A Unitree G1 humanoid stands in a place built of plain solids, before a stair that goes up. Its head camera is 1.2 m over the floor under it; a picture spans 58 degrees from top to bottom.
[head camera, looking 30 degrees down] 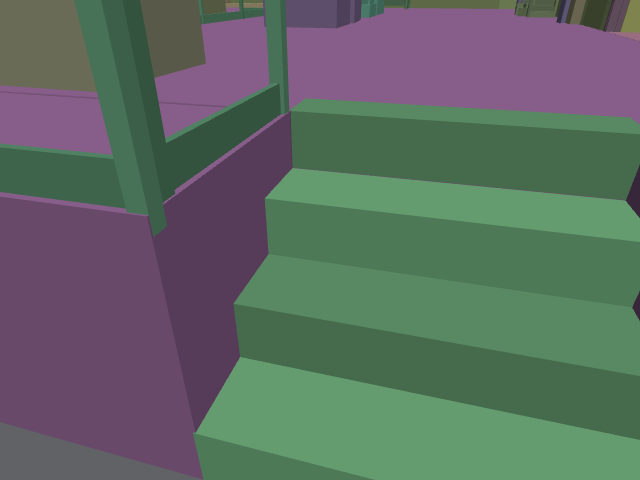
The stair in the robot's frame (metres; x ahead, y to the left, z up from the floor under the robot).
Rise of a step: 0.21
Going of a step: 0.28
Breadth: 1.12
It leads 15 degrees to the right of straight ahead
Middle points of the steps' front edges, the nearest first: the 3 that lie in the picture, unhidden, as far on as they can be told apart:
0.84 -0.28 0.42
1.11 -0.36 0.63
1.38 -0.43 0.84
